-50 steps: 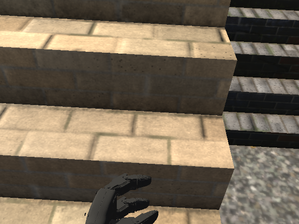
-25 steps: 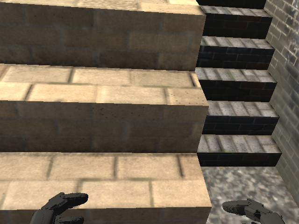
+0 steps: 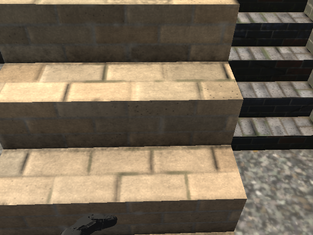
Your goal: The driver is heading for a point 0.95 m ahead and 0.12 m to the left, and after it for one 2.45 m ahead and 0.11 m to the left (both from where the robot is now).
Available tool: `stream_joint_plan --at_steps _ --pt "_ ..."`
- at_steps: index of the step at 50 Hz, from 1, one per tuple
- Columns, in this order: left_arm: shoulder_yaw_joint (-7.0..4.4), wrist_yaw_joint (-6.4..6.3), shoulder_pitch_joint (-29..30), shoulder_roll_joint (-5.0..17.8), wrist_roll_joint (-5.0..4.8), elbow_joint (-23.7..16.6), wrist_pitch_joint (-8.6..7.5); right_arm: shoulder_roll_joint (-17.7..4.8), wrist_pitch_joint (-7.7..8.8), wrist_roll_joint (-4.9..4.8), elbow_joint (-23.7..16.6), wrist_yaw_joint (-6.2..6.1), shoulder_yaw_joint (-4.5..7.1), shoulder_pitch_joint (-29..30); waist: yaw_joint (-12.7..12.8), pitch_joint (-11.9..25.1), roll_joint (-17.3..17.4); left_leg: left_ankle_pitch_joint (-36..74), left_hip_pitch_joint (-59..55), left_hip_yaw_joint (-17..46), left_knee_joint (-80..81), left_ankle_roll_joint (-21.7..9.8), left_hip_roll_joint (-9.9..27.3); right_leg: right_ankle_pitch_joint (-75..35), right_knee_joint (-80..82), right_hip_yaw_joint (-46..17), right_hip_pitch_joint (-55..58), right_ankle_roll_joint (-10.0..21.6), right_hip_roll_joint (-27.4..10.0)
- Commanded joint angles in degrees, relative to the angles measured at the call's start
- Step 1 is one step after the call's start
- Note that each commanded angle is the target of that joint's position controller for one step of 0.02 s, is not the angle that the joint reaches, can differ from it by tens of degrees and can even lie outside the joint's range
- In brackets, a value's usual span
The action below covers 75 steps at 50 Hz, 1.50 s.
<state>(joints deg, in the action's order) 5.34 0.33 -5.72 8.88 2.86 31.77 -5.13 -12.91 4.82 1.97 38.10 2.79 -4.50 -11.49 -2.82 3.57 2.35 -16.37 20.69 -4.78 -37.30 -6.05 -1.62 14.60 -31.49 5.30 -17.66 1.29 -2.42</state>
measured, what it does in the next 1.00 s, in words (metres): goes down, backwards: right foot 0.26 m lower, then left foot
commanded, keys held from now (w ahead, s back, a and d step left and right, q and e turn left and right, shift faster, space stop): w+shift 1.00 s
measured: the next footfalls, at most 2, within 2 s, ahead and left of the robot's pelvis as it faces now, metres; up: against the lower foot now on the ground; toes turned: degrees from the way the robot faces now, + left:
right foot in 0.46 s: -0.22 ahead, +0.01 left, -0.26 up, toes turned -9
left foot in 0.64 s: -0.21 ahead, +0.16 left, -0.25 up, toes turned +24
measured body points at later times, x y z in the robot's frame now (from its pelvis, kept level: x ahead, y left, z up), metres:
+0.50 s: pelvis -0.18 +0.04 -0.23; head -0.18 +0.03 +0.22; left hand -0.29 +0.27 -0.36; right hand +0.15 -0.08 -0.15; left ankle -0.07 +0.14 -0.69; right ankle -0.27 +0.02 -0.96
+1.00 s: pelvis -0.56 +0.05 -0.52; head -0.57 +0.02 -0.07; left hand -0.74 +0.19 -0.65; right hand -0.21 +0.07 -0.33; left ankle -0.57 +0.16 -0.99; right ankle -0.50 -0.05 -1.25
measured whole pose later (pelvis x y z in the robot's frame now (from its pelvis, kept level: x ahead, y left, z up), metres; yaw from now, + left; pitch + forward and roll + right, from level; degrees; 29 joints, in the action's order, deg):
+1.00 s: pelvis -0.56 +0.05 -0.52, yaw -1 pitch +1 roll +2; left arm 2.9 -2.1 -40.8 2.6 2.0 56.1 -1.3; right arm 3.8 0.8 -1.6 12.1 -0.4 -8.2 23.2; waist 14.9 4.2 1.7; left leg -20.1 52.4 -6.2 -110.9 7.3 4.6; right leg 53.8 -34.0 -0.8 -22.2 1.3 -0.1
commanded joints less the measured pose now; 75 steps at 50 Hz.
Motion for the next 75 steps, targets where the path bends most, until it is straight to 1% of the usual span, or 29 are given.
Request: stream_joint_plan --at_steps 1,6,9,11,14,18,21,23,27,28,29,31,33,35,37,42,45,47,49,56,58,59,60,62,68,71,72,73,75 --pt "-1.71 -0.25 1.5 3.9 -0.19 -3.2 -0.92 -5.9 1.49 0.25 -7.6 -0.36 2.12 7.8 1.5 0.5 1.9 6.3 2.8 4.9 14.9 8.7 3.8 -3.8 3.8 5.8 8.4 1.9 3.2" --pt "-2.70 -2.68 -4.0 6.0 -0.30 -1.4 -1.98 -6.1 0.37 -1.35 -12.2 -1.53 3.05 7.1 2.5 1.0 -9.1 -2.1 0.2 1.8 -3.9 13.5 1.4 -1.3 4.6 3.0 3.3 6.5 -3.7" --pt "-1.13 -2.56 25.1 0.7 -5.41 -10.9 -4.07 -3.5 -2.78 0.62 -6.5 -3.55 2.86 -25.6 -18.1 6.4 -10.8 -6.4 -20.9 14.1 -12.8 1.3 12.8 1.5 -10.0 -3.3 -30.8 2.1 -10.6" --pt "-2.40 -1.37 4.2 1.3 -5.19 -7.8 -1.18 -4.7 -1.34 5.74 -7.1 -1.78 1.89 -7.3 -0.3 3.9 22.4 -3.7 -6.7 12.9 0.8 -5.8 10.7 12.2 -59.5 2.3 -29.9 -3.2 3.7" --pt "-4.73 -2.85 -10.8 6.5 -0.66 -3.8 2.41 0.3 0.26 1.16 -11.5 -0.35 0.00 2.6 10.6 0.7 2.3 -16.1 23.4 7.4 -4.9 -0.4 8.9 4.6 -81.3 -4.8 -24.2 -5.8 6.2" --pt "-8.60 -3.72 -48.2 18.3 -1.61 14.3 6.28 -0.2 4.05 2.33 -21.1 -2.59 0.01 39.1 29.0 1.3 8.7 -19.9 64.5 -7.2 -11.6 10.3 5.3 0.4 -69.0 12.7 20.8 -4.5 9.7" --pt "-2.32 -0.43 -33.9 -1.4 0.93 17.0 2.81 7.8 1.96 -4.93 -22.1 -2.23 -2.46 33.6 15.8 -11.8 -17.7 -34.3 57.2 -2.8 -62.9 5.9 6.7 -18.3 7.2 -3.2 4.9 12.7 -7.6" --pt "2.04 5.47 -0.5 -8.0 1.81 11.9 1.43 7.6 0.81 -7.81 -20.0 -0.95 0.18 7.3 -8.0 -10.2 -4.0 -28.3 42.0 0.0 -81.4 4.3 -0.1 -33.5 25.4 -8.3 -5.0 12.3 -13.9" --pt "-0.86 1.62 -28.4 5.6 1.40 19.5 0.76 14.7 0.84 -2.71 -26.1 2.00 -2.44 23.3 0.0 15.4 -3.4 -4.8 34.4 -11.8 -91.7 10.8 -1.0 -56.0 -2.6 -9.0 6.0 2.3 -7.0" --pt "-5.79 -0.39 -10.6 21.7 -2.21 11.5 -0.63 6.4 -1.94 -3.61 -25.5 -0.64 -0.20 9.5 -12.0 19.7 -19.6 -1.1 25.7 -1.8 -68.0 10.7 6.8 -51.2 5.5 -22.9 10.7 8.0 -13.0" --pt "-8.68 -2.22 0.9 24.6 -4.68 8.7 0.50 -2.9 -2.99 -2.74 -22.3 -2.18 2.56 5.5 -11.5 23.2 -19.1 -9.2 10.0 2.1 -28.1 7.3 10.2 -60.0 0.8 -22.3 15.7 10.2 -12.7" --pt "-7.08 -2.28 -18.7 13.3 -4.73 10.7 2.65 -0.6 -4.79 -3.39 -15.0 -1.97 4.24 18.5 4.0 17.3 7.4 -4.9 -8.8 -0.8 3.5 5.7 6.6 -28.5 -26.1 -14.2 2.6 5.4 0.9" --pt "-7.98 -0.68 -15.3 5.7 -4.09 6.0 2.30 7.3 -4.07 -1.22 -10.7 -0.23 1.71 19.8 8.8 5.7 -1.4 11.6 -22.8 9.1 -11.9 1.1 11.7 28.0 -74.3 -2.6 -38.4 0.0 10.8" --pt "-7.59 1.44 -39.3 6.6 -3.64 10.7 1.74 5.6 -1.63 2.80 -18.6 0.73 1.84 43.3 30.0 18.9 -4.5 24.4 -21.6 1.7 -9.4 4.9 15.0 25.6 -72.2 -3.6 -36.5 -3.4 4.3" --pt "-6.07 0.11 -69.5 4.1 -4.11 21.8 3.75 4.0 2.18 -1.73 -21.4 2.23 3.20 53.7 40.3 25.4 3.1 22.0 10.9 10.3 -10.2 4.6 25.8 16.3 -69.1 -4.0 0.3 -1.7 -6.2" --pt "-2.42 -2.05 -39.4 -8.7 0.20 21.6 4.65 17.3 -2.66 -4.40 -22.4 0.19 -0.42 46.7 19.8 2.0 -15.2 -28.1 31.4 -8.4 -61.8 11.4 11.0 -35.1 -3.5 -2.7 4.9 11.0 -9.5" --pt "-1.65 0.64 -17.8 0.7 4.62 11.8 0.00 23.1 -4.23 -3.25 -27.8 0.11 -2.83 37.1 5.2 -3.6 -17.1 -20.3 35.9 -3.6 -116.7 14.6 -0.7 -29.6 1.7 -8.5 -18.6 6.5 -5.3" --pt "-2.98 -1.12 -15.5 4.1 -0.58 9.0 -1.83 12.6 -4.38 -3.44 -25.8 -2.54 -0.26 25.0 -2.6 4.4 2.3 -1.6 6.9 -0.6 -77.6 15.2 4.7 -4.7 7.6 -9.7 -28.7 1.6 -2.8" --pt "-8.60 -4.71 3.3 23.7 -2.51 5.0 -0.71 -1.8 -6.05 -4.21 -22.9 -6.43 5.98 7.1 -15.3 10.4 -14.2 0.4 9.6 8.1 -74.2 13.5 9.4 -15.5 6.3 -27.5 -11.4 6.3 -17.5" --pt "-6.29 -5.26 -4.8 -8.2 -7.04 -5.8 5.87 8.8 -8.10 2.77 -3.4 2.84 0.89 24.1 14.9 -11.2 16.1 20.0 7.8 -7.5 12.4 1.6 16.1 29.6 -100.8 -5.1 -49.9 -3.5 14.2" --pt "-5.81 -3.52 -25.7 -8.4 -4.44 -0.8 4.96 -3.7 -4.10 -0.45 -1.4 0.90 5.26 31.9 27.9 -8.8 13.8 34.2 17.5 -7.6 10.7 4.6 16.0 6.8 -86.5 -13.9 -41.0 -0.8 7.9" --pt "-6.13 -4.05 -32.4 -3.6 -5.03 -1.4 3.85 -17.6 -1.68 -1.60 -1.0 -0.35 9.05 25.5 26.7 5.7 23.1 -13.8 16.8 23.5 28.8 -7.8 38.1 -8.1 -89.4 -19.1 -30.3 -3.8 -4.5" --pt "-8.43 -4.15 -16.4 6.0 -4.98 -4.2 4.45 -6.3 -0.72 -3.09 -1.9 -2.51 7.19 21.7 16.8 -0.1 2.1 -43.3 15.6 39.3 32.5 -9.1 40.9 -15.7 -93.8 -22.2 -41.4 -5.4 -6.2" --pt "-8.32 -5.35 4.3 10.9 -4.93 -8.7 7.50 -7.8 -1.58 -2.33 1.4 -6.31 5.72 17.6 8.7 -12.1 -12.0 -46.4 6.7 41.4 28.9 -9.9 38.5 -4.8 -85.0 -17.5 -56.7 -6.9 -6.7" --pt "-6.34 -2.92 -3.2 6.5 -3.92 -7.1 9.08 -14.4 -1.03 -1.48 0.4 -8.66 9.05 12.9 7.8 -1.3 2.1 -31.7 22.3 9.6 22.6 1.4 21.7 24.5 -34.0 0.4 -0.8 -2.2 -4.8" --pt "-4.67 -0.84 -25.2 0.7 0.60 8.4 6.58 1.2 -2.18 -3.36 -6.0 -6.65 5.78 18.8 12.3 -12.1 -14.6 -18.8 34.1 -9.0 -20.9 9.3 9.2 24.2 4.0 7.0 12.0 5.7 4.0" --pt "-3.44 0.34 -16.4 1.1 -0.59 4.6 3.79 8.7 -2.46 -2.70 -8.0 -5.23 3.70 13.0 2.6 -15.2 -26.9 -23.5 54.9 0.7 -50.1 7.8 7.8 -3.1 -12.5 -14.1 12.2 6.4 -4.4" --pt "-8.73 0.95 -23.5 16.0 -3.19 4.0 2.17 3.0 -0.72 -3.53 -10.6 -4.56 3.96 18.2 11.5 -1.8 -19.0 -9.9 60.0 17.2 -52.4 7.6 5.8 24.2 16.6 -48.7 7.0 19.5 -26.1" --pt "-8.40 -1.24 -13.4 15.8 -3.19 2.3 0.73 1.5 -1.26 -4.33 -12.7 -4.67 4.76 21.6 5.5 -13.0 -4.1 2.6 70.6 23.3 -54.5 7.1 5.2 58.4 25.6 -61.3 5.8 17.5 -26.5"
